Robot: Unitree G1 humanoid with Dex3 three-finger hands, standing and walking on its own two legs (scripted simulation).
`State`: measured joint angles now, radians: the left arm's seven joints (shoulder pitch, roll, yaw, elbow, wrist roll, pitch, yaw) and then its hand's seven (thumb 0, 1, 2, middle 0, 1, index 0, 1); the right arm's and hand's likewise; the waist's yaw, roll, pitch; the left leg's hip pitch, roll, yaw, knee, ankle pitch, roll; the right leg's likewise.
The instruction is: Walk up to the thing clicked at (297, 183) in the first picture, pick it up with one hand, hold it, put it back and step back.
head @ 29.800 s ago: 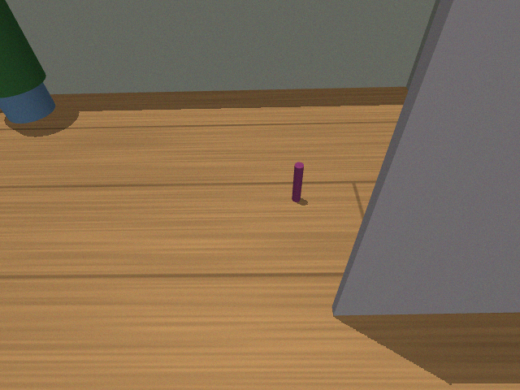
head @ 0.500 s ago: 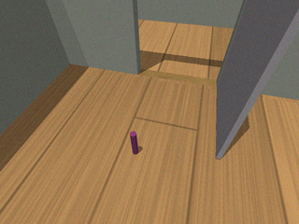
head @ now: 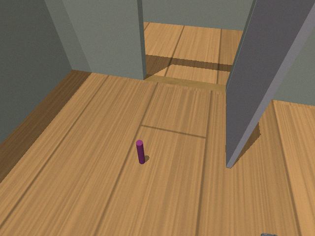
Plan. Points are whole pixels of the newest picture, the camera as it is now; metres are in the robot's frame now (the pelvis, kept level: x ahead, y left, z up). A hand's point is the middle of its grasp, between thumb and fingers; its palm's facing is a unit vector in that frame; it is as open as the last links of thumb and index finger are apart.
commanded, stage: stand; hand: left
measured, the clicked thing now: (140, 152) +0.75 +0.16 -0.66
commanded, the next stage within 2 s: walk up in 0.82 s
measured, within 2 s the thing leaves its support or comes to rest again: neither
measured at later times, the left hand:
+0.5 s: hand out of the picture +0.05 +0.25 -0.16, palm faces -0.03 -0.94 -0.34, open 7.4 cm
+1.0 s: hand out of the picture +0.07 +0.27 -0.16, palm faces -0.02 -0.93 -0.36, open 7.4 cm
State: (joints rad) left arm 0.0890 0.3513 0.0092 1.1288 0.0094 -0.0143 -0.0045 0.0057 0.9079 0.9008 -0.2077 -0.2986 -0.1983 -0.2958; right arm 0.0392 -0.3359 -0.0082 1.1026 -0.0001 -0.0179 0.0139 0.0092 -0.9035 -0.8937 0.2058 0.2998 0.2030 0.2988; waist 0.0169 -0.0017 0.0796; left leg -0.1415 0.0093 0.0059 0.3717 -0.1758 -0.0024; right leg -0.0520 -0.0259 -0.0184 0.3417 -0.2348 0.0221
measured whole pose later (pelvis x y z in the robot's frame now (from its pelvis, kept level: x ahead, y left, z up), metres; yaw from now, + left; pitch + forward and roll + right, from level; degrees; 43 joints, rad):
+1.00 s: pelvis +0.02 -0.01 -0.01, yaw +0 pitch -2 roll +1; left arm 0.21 0.40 0.06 1.05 0.04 -0.02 -0.05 0.00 0.91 0.90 -0.21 -0.30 -0.20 -0.30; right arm 0.20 -0.37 -0.06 1.04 -0.03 -0.03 0.05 0.01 -0.90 -0.89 0.21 0.30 0.20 0.30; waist 0.01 -0.02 0.03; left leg -0.21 0.00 0.00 0.52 -0.28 0.02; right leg -0.15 -0.02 0.01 0.56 -0.40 -0.04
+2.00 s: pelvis +0.31 -0.03 -0.02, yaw +2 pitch -3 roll +0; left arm 0.40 0.42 0.04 0.85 0.03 -0.06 -0.02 0.01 0.90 0.90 -0.21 -0.30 -0.20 -0.30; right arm 0.29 -0.42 -0.06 0.86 -0.01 -0.02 0.06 0.01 -0.91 -0.89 0.20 0.30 0.20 0.30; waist 0.05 0.03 0.10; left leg -0.44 0.04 -0.01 0.73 -0.25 0.00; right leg -0.18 -0.07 -0.09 0.59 -0.35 0.02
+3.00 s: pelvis +0.38 -0.03 +0.00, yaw +1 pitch -3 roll +0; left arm 0.05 0.35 0.01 1.15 0.00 0.00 -0.03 0.00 0.91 0.90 -0.21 -0.30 -0.20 -0.30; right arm 0.09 -0.37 0.02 1.15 0.00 -0.02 0.01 0.01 -0.90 -0.89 0.21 0.30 0.20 0.30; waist 0.00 -0.01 0.06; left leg -0.16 0.03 0.00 0.38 -0.17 -0.03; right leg -0.16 -0.03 -0.04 0.38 -0.17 0.02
